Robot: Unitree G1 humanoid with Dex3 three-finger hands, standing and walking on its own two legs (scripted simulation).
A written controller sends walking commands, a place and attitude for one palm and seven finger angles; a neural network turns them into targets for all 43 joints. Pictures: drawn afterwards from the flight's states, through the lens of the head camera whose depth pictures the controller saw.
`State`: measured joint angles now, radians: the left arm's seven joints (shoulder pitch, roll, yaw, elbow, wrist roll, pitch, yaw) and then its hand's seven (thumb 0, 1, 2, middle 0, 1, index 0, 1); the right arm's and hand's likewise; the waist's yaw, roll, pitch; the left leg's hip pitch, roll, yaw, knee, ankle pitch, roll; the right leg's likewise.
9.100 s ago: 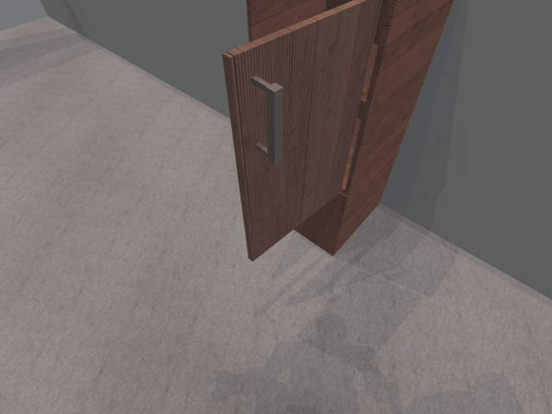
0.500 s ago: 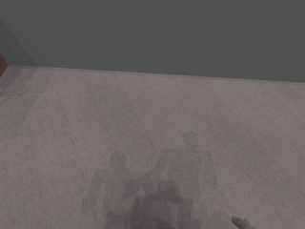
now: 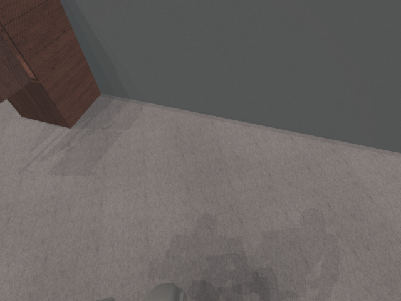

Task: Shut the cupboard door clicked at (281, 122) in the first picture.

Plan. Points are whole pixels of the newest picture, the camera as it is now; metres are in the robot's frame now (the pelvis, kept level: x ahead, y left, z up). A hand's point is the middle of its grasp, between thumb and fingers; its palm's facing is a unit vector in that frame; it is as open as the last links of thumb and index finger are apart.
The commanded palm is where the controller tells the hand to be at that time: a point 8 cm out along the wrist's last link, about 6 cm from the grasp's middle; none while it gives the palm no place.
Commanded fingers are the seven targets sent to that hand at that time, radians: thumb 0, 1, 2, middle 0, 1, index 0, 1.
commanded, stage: walk to a spot facing it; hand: left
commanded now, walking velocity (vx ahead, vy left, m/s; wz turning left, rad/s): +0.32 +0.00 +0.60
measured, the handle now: out of the picture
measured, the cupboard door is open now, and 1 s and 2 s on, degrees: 84 84 84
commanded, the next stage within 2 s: turn to face it in 1.50 s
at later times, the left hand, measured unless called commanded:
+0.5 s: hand (89, 292) +0.17 +0.28 -0.18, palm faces +0.32 -0.93 -0.17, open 7.4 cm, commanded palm none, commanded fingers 0.00 0.90 0.90 -0.20 -0.30 -0.20 -0.30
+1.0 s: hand (111, 167) +0.51 +0.31 -0.17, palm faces +0.29 -0.94 -0.17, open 7.3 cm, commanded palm none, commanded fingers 0.00 0.90 0.90 -0.20 -0.30 -0.20 -0.30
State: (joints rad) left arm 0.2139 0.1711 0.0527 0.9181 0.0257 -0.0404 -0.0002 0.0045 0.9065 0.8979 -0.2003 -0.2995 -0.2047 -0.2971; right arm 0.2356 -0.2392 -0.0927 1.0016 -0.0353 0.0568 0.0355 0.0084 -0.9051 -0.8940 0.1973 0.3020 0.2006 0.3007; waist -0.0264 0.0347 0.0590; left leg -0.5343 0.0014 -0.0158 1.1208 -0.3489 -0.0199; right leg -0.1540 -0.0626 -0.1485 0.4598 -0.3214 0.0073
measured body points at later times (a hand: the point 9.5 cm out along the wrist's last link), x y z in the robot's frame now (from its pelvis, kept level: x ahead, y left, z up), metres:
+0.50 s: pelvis +0.19 +0.10 +0.00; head +0.22 +0.12 +0.44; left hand +0.15 +0.33 -0.16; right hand +0.35 -0.11 -0.14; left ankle +0.19 +0.14 -0.74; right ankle +0.22 -0.07 -0.64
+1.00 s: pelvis +0.45 +0.12 -0.01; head +0.49 +0.12 +0.44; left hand +0.49 +0.36 -0.15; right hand +0.39 -0.11 -0.16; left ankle +0.28 +0.18 -0.64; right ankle +0.50 +0.05 -0.74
